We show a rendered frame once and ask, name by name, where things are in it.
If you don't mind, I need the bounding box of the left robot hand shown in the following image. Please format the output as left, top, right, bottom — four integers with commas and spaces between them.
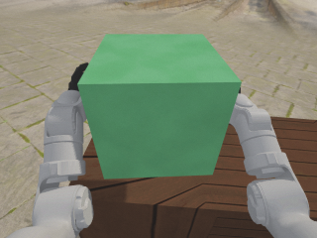
68, 62, 89, 91

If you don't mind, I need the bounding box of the pedestal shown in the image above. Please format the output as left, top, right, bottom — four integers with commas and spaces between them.
68, 116, 317, 238

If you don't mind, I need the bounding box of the left robot upper arm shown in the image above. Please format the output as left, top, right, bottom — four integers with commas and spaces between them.
6, 184, 94, 238

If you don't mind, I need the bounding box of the right robot forearm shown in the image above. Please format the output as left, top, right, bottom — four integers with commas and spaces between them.
229, 93, 310, 217

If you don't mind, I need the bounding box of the right robot upper arm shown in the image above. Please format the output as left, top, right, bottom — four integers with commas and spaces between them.
247, 178, 317, 238

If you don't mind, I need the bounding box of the left robot forearm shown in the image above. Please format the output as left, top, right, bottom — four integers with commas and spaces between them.
32, 90, 87, 226

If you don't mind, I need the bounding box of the carton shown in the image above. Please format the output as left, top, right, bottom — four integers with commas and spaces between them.
77, 34, 242, 179

